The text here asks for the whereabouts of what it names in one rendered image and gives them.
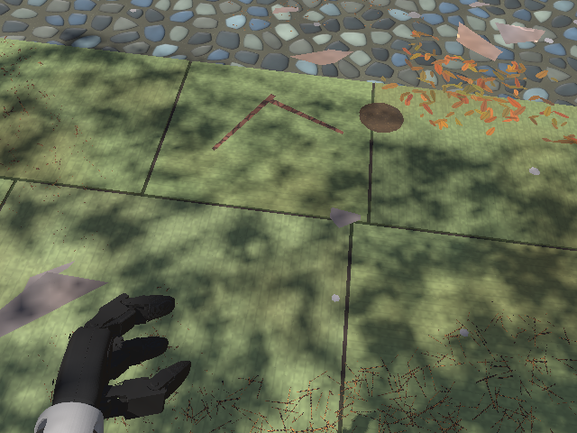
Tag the left robot forearm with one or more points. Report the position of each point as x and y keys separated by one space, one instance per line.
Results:
x=70 y=417

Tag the left robot hand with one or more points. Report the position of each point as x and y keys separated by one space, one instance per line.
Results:
x=97 y=353

